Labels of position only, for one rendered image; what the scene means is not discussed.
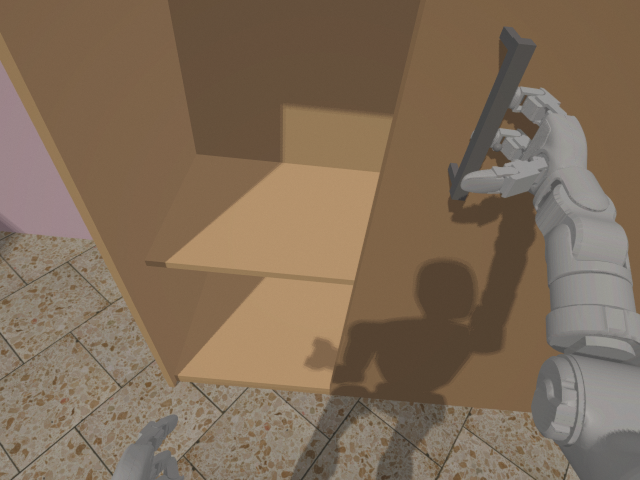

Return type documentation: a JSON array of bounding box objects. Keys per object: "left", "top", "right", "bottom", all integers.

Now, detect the handle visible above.
[{"left": 448, "top": 26, "right": 537, "bottom": 201}]

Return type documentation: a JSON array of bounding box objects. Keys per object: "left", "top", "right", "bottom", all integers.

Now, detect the right robot upper arm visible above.
[{"left": 531, "top": 354, "right": 640, "bottom": 480}]

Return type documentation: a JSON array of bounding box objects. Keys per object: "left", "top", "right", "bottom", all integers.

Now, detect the robot left hand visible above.
[{"left": 111, "top": 414, "right": 184, "bottom": 480}]

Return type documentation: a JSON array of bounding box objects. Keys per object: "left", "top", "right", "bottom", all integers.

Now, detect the wardrobe door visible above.
[{"left": 329, "top": 0, "right": 640, "bottom": 413}]

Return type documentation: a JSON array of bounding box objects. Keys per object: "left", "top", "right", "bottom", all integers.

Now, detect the robot right forearm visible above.
[{"left": 533, "top": 167, "right": 640, "bottom": 367}]

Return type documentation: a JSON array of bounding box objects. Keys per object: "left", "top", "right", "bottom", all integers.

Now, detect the robot right hand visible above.
[{"left": 460, "top": 86, "right": 587, "bottom": 198}]

